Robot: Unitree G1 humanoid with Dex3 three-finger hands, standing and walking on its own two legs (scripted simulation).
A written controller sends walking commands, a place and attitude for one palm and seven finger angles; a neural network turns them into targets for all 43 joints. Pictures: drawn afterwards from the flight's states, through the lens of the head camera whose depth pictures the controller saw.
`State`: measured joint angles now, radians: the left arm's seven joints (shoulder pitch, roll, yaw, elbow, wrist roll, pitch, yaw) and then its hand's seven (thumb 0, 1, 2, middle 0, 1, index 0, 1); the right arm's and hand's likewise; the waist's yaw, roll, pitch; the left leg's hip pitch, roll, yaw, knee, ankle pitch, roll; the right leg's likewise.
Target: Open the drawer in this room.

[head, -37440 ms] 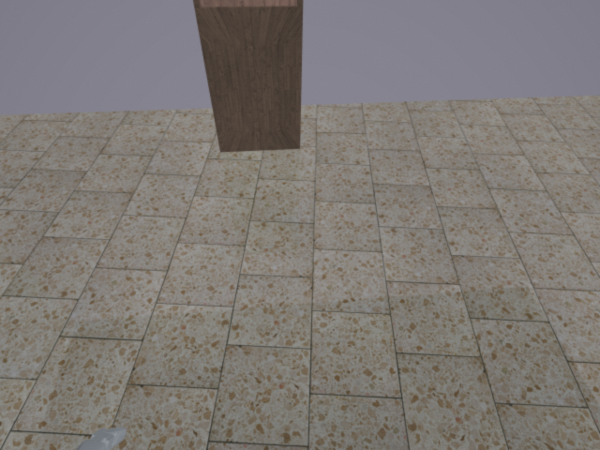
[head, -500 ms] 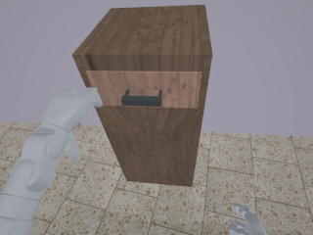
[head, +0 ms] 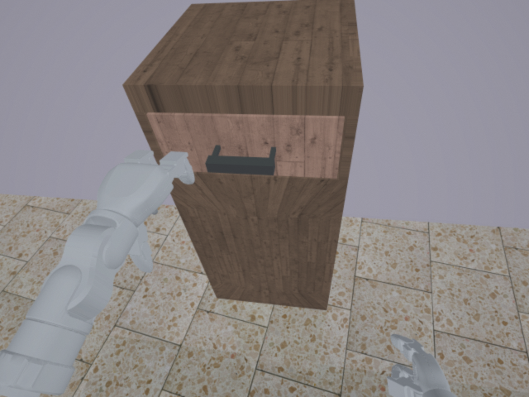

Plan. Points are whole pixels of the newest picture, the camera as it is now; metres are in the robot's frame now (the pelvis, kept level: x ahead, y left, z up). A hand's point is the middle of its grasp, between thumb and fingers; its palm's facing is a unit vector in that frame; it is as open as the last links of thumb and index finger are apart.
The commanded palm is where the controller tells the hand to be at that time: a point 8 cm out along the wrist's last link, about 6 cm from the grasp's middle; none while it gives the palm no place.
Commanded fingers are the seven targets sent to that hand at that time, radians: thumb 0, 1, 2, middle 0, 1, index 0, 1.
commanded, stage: move the hooked fingers above the handle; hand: left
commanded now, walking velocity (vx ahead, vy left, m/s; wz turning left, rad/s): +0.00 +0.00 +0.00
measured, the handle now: (242, 157) +0.55 +0.13 +0.04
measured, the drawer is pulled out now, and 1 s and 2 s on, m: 0.00 0.00 0.00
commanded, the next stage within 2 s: none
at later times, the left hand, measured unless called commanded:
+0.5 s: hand (198, 194) +0.38 +0.16 +0.11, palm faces +0.01 -0.05 -1.00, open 13.8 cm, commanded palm +0.36 +0.19 +0.18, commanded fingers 0.00 -0.50 0.30 -0.30 -1.20 -0.30 -1.20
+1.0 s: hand (229, 168) +0.45 +0.13 +0.10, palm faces +0.03 -0.04 -1.00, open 13.8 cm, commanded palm +0.44 +0.16 +0.16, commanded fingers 0.00 -0.50 0.30 -0.30 -1.20 -0.30 -1.20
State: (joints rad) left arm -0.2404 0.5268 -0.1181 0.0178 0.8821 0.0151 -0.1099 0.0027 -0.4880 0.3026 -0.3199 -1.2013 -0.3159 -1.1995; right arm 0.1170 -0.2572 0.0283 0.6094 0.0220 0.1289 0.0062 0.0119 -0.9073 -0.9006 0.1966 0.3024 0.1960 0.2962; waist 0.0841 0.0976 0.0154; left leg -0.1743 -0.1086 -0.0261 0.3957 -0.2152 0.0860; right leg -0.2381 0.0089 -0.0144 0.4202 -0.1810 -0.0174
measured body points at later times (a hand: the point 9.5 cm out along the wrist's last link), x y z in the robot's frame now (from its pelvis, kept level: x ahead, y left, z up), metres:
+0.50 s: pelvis +0.02 -0.03 +0.00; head +0.05 -0.07 +0.45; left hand +0.37 +0.16 +0.17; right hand +0.19 -0.27 -0.13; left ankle -0.01 +0.06 -0.74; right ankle +0.03 -0.11 -0.74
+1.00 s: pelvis +0.02 -0.03 -0.01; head +0.06 -0.06 +0.44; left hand +0.44 +0.13 +0.15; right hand +0.16 -0.28 -0.14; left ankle -0.01 +0.06 -0.74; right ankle +0.03 -0.11 -0.74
